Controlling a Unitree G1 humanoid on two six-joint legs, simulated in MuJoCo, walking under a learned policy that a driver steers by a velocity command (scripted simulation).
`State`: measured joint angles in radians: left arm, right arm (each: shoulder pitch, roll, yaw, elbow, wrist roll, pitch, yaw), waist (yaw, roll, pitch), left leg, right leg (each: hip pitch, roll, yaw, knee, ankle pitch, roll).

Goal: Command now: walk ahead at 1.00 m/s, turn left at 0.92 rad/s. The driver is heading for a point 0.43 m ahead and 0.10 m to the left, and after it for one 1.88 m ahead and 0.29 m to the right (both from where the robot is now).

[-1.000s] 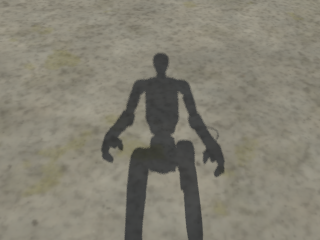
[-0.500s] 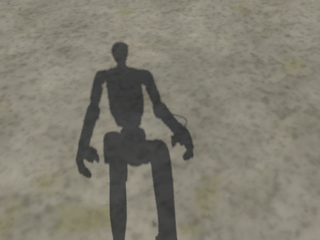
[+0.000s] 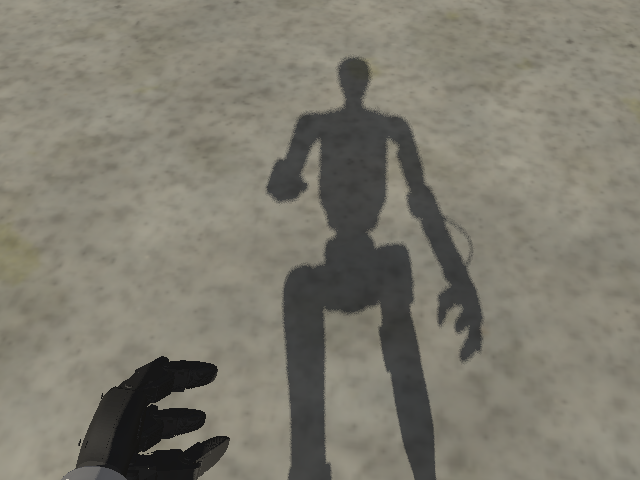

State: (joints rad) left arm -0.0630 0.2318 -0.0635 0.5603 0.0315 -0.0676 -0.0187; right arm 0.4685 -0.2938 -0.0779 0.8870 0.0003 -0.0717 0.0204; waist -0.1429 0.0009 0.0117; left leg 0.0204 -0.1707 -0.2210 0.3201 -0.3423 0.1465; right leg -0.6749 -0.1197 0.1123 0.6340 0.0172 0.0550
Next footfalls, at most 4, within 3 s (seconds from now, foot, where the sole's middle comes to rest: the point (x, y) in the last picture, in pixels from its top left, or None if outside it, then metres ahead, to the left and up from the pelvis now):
0.08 right None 0.28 -0.20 -0.77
0.48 left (234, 444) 0.57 0.13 -0.77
0.90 right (332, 363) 0.73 -0.10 -0.77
1.36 left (244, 350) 0.79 0.09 -0.77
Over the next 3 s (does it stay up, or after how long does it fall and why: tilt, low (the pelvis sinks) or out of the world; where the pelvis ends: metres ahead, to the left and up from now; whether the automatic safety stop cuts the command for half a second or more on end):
stays up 0.93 -0.16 0.00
